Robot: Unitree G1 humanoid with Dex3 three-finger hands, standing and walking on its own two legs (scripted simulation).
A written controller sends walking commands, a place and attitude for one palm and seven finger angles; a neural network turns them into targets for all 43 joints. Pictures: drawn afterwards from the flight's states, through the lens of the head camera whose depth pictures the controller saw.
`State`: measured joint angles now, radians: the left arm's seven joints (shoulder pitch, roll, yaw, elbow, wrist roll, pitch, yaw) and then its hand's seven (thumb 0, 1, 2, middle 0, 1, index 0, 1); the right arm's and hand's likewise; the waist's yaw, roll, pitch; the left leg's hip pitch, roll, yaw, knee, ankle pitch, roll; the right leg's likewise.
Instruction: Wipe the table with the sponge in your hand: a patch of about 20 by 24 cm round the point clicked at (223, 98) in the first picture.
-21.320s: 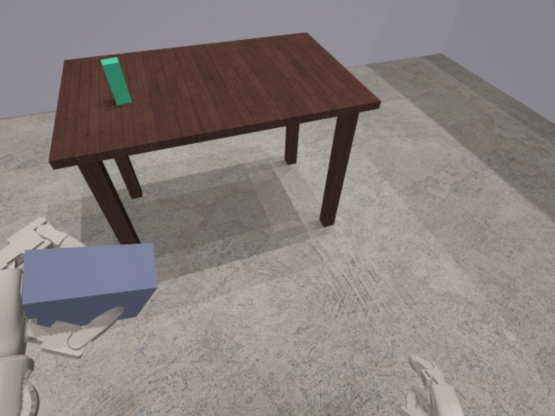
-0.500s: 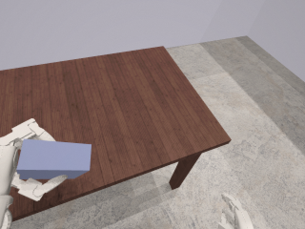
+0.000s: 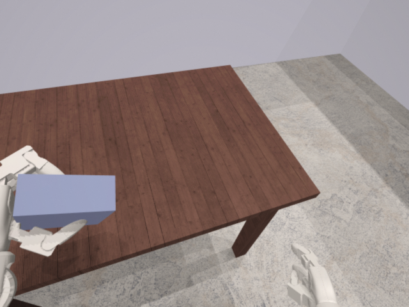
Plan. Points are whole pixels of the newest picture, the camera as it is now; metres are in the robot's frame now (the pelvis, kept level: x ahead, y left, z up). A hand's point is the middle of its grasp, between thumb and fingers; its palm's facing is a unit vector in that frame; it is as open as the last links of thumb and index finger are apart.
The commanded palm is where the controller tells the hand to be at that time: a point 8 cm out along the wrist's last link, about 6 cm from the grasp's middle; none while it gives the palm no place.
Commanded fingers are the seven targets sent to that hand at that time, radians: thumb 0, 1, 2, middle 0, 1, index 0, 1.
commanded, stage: look again from close up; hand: left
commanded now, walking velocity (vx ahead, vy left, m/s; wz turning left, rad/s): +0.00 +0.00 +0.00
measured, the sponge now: (79, 203) +0.23 +0.22 +0.12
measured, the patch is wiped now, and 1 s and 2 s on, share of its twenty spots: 0.00 0.00 0.00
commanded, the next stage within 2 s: come to a stop and stand still in 0.26 s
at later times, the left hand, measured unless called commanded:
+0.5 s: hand (56, 210) +0.20 +0.23 +0.15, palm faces +0.33 -0.84 -0.43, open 9.4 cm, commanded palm +0.14 +0.27 +0.17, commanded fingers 0.00 0.10 1.30 -1.20 -1.60 -1.20 -1.60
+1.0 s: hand (64, 195) +0.23 +0.24 +0.14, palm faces +0.36 -0.80 -0.48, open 9.4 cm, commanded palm +0.16 +0.25 +0.17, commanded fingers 0.00 0.10 1.30 -1.20 -1.60 -1.20 -1.60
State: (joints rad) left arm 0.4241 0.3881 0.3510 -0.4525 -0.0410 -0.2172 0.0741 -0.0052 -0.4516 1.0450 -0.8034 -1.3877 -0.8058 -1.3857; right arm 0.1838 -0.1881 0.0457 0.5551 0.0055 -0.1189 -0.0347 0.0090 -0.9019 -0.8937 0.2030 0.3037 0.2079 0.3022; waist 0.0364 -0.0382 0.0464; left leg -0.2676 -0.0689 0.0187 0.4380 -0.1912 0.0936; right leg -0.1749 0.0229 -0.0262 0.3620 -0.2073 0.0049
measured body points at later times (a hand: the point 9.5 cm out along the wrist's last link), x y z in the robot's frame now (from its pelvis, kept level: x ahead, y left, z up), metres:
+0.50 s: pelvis -0.02 -0.01 +0.00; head +0.00 +0.01 +0.45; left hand +0.18 +0.27 +0.18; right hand +0.15 -0.24 -0.07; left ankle +0.02 +0.05 -0.74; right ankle -0.01 -0.13 -0.74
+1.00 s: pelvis +0.01 -0.03 +0.00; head +0.06 +0.00 +0.44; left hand +0.20 +0.28 +0.17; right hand +0.19 -0.26 -0.08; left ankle +0.02 +0.05 -0.74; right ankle -0.01 -0.13 -0.74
